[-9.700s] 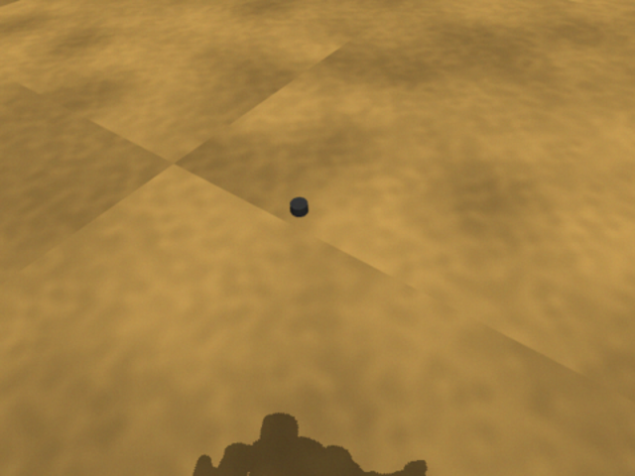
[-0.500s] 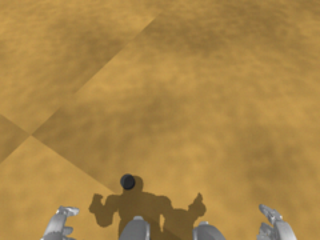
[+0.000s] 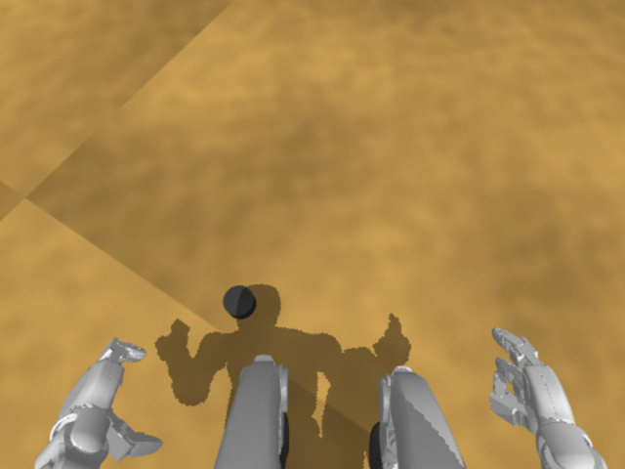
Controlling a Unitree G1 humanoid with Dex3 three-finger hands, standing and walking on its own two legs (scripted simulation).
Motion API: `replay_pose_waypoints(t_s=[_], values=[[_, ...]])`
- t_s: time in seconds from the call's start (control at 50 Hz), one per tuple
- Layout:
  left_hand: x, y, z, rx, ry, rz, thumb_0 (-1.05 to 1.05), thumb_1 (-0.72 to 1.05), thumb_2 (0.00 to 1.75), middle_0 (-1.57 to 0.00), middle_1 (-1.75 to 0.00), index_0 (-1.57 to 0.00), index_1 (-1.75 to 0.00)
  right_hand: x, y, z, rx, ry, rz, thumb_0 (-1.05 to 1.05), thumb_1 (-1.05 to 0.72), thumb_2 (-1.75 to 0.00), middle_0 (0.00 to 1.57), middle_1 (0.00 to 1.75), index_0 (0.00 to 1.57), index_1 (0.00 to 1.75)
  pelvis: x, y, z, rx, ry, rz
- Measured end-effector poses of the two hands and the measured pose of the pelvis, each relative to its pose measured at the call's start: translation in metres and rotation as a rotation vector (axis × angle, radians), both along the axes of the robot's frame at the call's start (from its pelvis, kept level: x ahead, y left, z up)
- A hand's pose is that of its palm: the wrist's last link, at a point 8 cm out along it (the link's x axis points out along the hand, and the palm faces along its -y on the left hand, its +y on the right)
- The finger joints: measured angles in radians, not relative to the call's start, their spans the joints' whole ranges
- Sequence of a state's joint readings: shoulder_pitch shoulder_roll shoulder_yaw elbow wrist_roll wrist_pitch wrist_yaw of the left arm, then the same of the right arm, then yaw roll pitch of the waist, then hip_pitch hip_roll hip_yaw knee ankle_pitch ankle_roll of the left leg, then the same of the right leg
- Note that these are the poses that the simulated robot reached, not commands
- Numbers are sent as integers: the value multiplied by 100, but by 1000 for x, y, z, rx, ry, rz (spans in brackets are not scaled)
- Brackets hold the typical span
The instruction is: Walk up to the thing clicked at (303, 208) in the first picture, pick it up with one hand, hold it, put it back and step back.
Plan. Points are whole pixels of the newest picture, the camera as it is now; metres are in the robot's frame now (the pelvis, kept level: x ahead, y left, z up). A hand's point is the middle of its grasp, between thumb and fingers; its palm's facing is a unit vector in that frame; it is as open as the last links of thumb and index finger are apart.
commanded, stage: rise first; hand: left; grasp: from above
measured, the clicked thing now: (239, 302) +0.43 +0.24 -0.57
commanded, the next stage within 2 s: approach in 1.74 s
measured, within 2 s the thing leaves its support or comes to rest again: neither
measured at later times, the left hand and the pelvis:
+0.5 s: hand (179, 338) +0.30 +0.30 -0.32, palm faces -0.46 -0.24 -0.85, open 14.1 cm; pelvis -0.07 +0.00 -0.18, yaw -4 degrees
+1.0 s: hand (196, 319) +0.36 +0.30 -0.40, palm faces -0.46 -0.03 -0.89, open 14.2 cm; pelvis -0.07 +0.00 -0.24, yaw -6 degrees
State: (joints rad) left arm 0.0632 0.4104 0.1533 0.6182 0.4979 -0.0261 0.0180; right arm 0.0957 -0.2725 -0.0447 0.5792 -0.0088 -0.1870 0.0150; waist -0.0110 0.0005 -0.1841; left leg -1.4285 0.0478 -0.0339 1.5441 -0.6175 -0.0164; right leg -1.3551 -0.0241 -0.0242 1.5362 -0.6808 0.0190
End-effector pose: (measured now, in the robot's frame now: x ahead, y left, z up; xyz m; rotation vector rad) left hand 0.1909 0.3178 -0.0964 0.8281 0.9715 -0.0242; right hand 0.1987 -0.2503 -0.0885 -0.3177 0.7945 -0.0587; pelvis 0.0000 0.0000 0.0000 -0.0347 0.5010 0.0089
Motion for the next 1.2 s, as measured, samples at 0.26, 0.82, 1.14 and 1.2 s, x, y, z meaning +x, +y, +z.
replay_pose_waypoints(t_s=[0.26,0.82,1.14,1.2], values=[[75,-1,-112,224,-159,-317,-1,-54,102,-7,-108,-6,-107,-64,-18,-152,-12,206,-32,1,-88,-89,20,30,21,30,-44,-2,-120,-18,96,-29],[158,-18,-224,416,-242,-663,0,-56,106,-8,-99,-6,-100,-202,-30,-245,-93,552,-137,1,-89,-90,20,30,21,30,-71,5,-228,-66,68,-62],[178,-26,-256,441,-244,-694,0,-52,100,-11,-97,-10,-97,-187,-22,-273,-72,565,-94,1,-91,-90,20,30,21,30,-63,3,-250,-64,74,-80],[181,-26,-262,444,-245,-690,0,-52,100,-10,-98,-9,-98,-189,-23,-276,-75,573,-91,1,-91,-90,20,30,21,30,-62,2,-253,-66,74,-83]])
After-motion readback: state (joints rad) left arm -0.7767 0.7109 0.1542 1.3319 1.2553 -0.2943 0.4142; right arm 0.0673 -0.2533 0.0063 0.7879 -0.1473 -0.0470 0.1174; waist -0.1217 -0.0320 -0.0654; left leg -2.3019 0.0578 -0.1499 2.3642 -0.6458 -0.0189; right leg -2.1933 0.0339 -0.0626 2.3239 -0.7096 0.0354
